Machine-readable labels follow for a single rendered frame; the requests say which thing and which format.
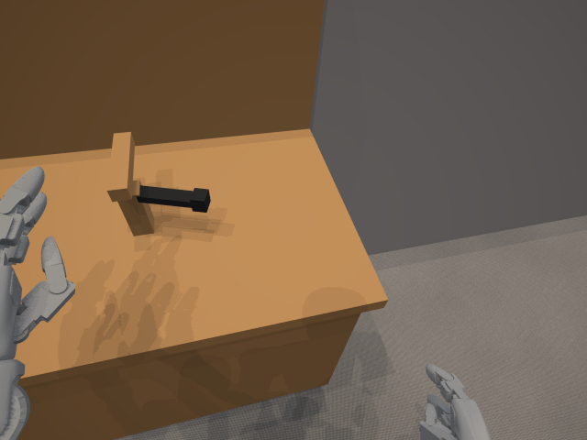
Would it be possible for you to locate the robot left hand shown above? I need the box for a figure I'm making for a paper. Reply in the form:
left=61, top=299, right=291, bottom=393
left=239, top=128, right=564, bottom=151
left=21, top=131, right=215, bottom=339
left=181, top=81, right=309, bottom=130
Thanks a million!
left=0, top=166, right=75, bottom=360

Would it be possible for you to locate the tap lever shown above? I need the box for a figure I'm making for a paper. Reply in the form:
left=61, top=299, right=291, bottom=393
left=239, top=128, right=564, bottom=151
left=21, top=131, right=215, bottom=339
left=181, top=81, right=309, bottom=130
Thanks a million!
left=136, top=185, right=211, bottom=213

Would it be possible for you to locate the counter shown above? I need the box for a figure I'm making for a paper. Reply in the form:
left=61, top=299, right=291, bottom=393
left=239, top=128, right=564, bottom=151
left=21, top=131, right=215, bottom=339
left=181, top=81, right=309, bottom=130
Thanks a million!
left=0, top=0, right=388, bottom=440

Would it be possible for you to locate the robot right hand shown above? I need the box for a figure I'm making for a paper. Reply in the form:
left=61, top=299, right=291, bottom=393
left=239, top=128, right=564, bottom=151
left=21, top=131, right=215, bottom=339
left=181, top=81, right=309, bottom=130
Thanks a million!
left=420, top=363, right=492, bottom=440

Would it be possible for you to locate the robot left forearm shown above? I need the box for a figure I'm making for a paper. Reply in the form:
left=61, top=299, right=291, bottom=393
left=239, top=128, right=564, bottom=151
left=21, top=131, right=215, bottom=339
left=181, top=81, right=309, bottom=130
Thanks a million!
left=0, top=359, right=30, bottom=440

